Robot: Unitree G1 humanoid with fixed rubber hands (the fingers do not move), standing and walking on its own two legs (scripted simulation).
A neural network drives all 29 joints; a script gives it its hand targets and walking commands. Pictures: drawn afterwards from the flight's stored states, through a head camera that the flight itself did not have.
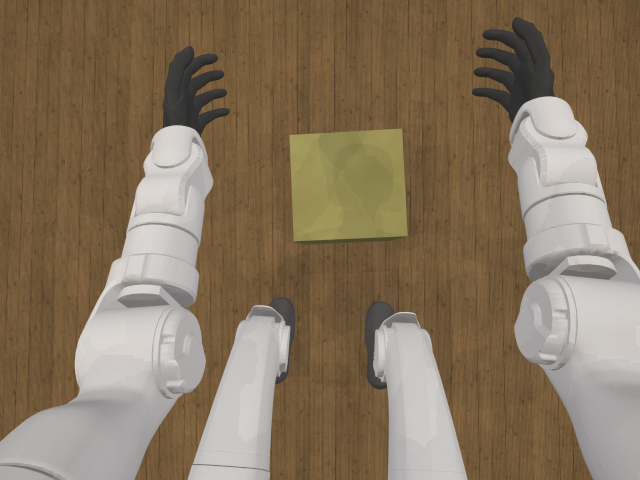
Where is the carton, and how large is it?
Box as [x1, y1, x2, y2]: [290, 129, 407, 244]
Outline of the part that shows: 401,129 290,135 294,241 305,244 391,240 407,235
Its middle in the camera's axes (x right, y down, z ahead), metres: +0.05 -0.09 +0.85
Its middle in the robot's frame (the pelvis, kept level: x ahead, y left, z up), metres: +0.47 -0.01 -0.51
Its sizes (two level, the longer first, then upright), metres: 0.210 0.200 0.250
